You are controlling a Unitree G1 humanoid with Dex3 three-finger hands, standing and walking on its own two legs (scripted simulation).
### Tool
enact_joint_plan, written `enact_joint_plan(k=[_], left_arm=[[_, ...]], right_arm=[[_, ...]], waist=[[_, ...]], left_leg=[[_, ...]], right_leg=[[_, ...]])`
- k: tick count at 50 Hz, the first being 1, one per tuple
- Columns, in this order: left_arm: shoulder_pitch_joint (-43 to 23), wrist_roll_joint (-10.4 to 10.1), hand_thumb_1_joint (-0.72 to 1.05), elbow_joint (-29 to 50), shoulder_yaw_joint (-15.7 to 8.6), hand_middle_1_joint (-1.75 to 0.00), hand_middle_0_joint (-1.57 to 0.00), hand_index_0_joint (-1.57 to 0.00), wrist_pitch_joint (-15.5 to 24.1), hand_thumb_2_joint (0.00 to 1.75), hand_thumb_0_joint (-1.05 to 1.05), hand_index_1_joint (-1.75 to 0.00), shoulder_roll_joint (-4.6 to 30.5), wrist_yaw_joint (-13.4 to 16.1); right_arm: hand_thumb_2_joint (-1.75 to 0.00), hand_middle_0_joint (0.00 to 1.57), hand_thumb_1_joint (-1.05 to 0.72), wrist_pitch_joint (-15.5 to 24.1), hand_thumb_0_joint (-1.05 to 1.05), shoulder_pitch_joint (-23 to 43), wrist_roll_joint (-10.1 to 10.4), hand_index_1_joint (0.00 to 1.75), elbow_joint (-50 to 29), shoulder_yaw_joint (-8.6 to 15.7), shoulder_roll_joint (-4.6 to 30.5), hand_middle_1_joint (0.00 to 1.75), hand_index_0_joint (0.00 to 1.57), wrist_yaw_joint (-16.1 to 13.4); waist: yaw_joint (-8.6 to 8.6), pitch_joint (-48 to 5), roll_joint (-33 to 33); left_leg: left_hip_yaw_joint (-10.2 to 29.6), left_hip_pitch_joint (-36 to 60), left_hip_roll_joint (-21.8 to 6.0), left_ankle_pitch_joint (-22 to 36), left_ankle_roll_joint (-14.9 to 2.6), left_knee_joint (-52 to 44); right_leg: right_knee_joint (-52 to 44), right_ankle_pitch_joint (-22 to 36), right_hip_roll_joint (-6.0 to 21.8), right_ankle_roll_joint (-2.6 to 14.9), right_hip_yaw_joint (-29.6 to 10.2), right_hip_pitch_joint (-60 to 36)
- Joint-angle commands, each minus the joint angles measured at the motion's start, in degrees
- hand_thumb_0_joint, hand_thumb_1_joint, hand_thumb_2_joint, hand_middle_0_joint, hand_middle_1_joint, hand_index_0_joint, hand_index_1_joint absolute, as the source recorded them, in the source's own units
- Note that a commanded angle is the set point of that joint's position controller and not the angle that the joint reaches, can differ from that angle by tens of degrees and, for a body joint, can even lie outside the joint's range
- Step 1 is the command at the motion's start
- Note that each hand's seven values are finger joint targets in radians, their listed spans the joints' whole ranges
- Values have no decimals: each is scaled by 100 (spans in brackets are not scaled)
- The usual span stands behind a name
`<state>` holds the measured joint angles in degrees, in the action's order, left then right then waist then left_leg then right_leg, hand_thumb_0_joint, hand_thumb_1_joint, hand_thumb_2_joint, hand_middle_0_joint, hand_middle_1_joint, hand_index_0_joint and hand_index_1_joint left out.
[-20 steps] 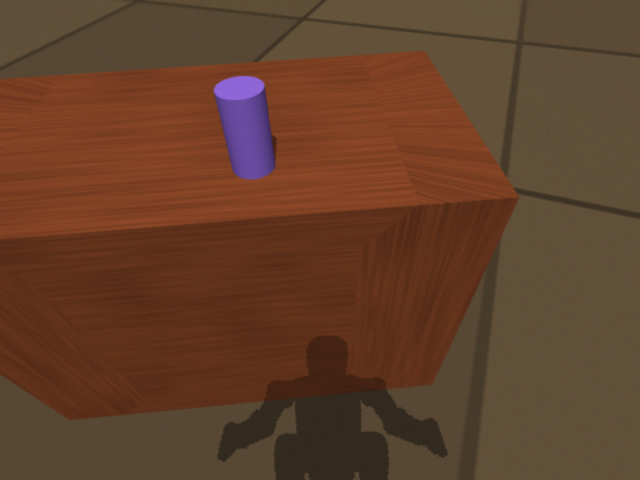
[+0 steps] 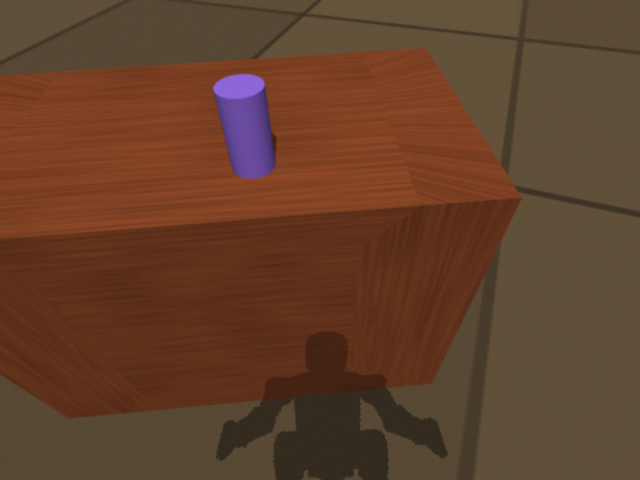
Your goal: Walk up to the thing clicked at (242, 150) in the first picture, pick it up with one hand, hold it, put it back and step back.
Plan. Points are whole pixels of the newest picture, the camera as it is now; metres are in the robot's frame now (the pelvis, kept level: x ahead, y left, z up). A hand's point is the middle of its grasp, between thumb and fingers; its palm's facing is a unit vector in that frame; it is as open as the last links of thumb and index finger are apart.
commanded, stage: stand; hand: left
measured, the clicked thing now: (247, 128) +0.66 +0.14 +0.09
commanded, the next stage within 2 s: walk up in 0.72 s
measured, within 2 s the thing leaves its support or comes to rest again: neither
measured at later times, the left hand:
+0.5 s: hand out of the picture +0.08 +0.25 -0.16, palm faces -0.02 -0.94 -0.34, open 7.4 cm
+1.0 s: hand out of the picture +0.12 +0.24 -0.16, palm faces -0.03 -0.93 -0.38, open 7.4 cm
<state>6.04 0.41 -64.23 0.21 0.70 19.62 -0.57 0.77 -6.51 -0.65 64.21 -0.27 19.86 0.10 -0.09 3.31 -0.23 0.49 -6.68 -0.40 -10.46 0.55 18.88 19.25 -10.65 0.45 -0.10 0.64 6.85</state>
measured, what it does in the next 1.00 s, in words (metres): lifts its right foot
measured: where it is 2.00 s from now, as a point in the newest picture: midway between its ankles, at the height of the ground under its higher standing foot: outside the picture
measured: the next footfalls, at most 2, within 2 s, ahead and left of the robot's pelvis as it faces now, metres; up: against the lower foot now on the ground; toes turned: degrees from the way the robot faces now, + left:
right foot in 1.02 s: +0.21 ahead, -0.25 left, +0.00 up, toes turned +2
left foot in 1.34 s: +0.25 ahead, +0.01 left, +0.00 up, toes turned +5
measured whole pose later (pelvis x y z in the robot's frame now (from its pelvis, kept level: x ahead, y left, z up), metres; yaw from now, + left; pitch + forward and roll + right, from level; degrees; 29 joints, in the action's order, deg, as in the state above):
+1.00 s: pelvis +0.04 -0.06 -0.02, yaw -1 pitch -3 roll +2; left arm 12.2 2.6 -54.2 -7.2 -2.4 26.1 -6.2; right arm 3.2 -18.8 -2.9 56.5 5.0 24.2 -0.5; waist -0.5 4.8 2.4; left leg 0.8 -6.5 -3.6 -21.0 2.3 29.7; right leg 38.5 -20.9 5.9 1.2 -2.4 21.2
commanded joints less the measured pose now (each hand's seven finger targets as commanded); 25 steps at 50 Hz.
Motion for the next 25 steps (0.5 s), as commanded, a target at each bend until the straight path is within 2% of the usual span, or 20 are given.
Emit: enact_joint_plan(k=[1, 6, 25], left_arm=[[-216, 2, 90, 348, -235, -30, -20, -20, 124, 90, 0, -30, 1247, 105], [-160, 4, 90, 335, -210, -30, -20, -20, 137, 90, 0, -30, 1202, 108], [-180, -10, 90, 340, -235, -30, -20, -20, 130, 90, 0, -30, 1229, 121]], right_arm=[[-90, 20, -90, 115, 0, 162, 19, 30, -328, 217, 1183, 30, 20, -62], [-90, 20, -90, 123, 0, 213, 32, 30, -337, 236, 1230, 30, 20, -64], [-90, 20, -90, 113, 0, 230, 32, 30, -348, 228, 1210, 30, 20, -71]], waist=[[4, -523, 16], [18, -558, 22], [19, -556, 52]], left_leg=[[514, 3, -683, 560, -202, -313], [522, 149, -704, 970, -200, -234], [497, 188, -695, 1091, -182, -253]], right_leg=[[-317, 589, 687, 168, -569, -138], [-277, 914, 687, 158, -545, -130], [-304, 1095, 714, 158, -527, -253]])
